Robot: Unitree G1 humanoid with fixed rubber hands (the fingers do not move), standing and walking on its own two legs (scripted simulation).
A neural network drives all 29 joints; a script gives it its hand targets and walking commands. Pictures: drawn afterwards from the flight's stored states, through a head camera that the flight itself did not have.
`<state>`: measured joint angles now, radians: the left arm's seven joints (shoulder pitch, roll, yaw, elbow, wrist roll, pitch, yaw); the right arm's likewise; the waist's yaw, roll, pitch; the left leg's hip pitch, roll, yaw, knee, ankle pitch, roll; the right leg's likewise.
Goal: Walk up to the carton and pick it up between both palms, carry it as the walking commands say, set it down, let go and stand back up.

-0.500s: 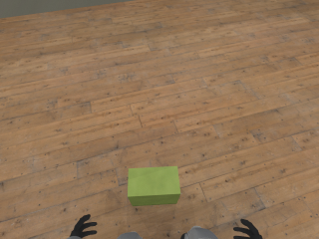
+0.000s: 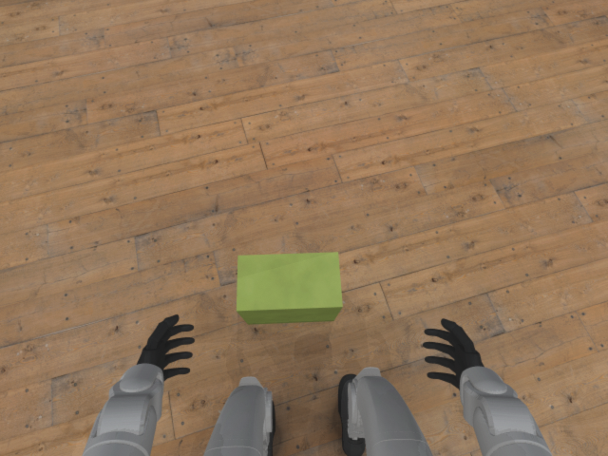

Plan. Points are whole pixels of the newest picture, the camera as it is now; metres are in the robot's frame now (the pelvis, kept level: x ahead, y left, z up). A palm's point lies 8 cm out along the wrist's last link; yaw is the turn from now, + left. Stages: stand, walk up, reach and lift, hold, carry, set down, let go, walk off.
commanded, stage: reach and lift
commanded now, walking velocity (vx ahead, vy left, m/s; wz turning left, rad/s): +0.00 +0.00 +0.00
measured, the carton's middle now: (289, 291) +0.43 +0.04 -0.59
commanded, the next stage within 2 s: none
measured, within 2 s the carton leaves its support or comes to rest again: neither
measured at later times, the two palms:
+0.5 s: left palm (159, 287) +0.34 +0.24 -0.14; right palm (428, 276) +0.35 -0.19 -0.14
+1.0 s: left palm (164, 237) +0.44 +0.25 -0.17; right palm (415, 231) +0.44 -0.19 -0.17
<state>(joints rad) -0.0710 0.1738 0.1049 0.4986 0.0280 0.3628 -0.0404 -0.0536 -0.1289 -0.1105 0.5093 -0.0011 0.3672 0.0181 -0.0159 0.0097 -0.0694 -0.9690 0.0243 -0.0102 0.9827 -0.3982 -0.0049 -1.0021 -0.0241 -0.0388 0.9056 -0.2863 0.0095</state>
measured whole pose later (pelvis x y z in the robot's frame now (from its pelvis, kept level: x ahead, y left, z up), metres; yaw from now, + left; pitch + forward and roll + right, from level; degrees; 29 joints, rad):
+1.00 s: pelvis -0.01 +0.01 -0.05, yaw +1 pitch +45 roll -2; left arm -0.87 0.33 0.25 0.82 -0.08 0.10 -0.10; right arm -0.83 -0.21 -0.30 0.76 0.04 0.11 -0.01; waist -0.01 0.01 -0.11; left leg -1.53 -0.01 -0.03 1.13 -0.38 0.00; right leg -1.55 -0.03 -0.01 1.05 -0.28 0.03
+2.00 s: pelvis -0.08 +0.00 -0.31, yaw +1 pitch +30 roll -2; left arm -1.30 0.47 0.08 0.86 -0.24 0.17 0.06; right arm -1.27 -0.41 -0.16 0.83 0.27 0.16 -0.14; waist -0.01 -0.02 0.52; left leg -2.07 -0.02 -0.04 2.15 -0.61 -0.01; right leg -2.11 0.01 0.03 2.05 -0.48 0.06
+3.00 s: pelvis -0.08 -0.01 -0.34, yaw +1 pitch +30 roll -1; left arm -1.39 0.45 -0.01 1.08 -0.30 0.05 0.08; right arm -1.45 -0.43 0.04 1.16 0.38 0.03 -0.13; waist 0.00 -0.03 0.52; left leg -2.17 -0.02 -0.03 2.25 -0.60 -0.02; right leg -2.23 0.03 0.05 2.16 -0.46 0.06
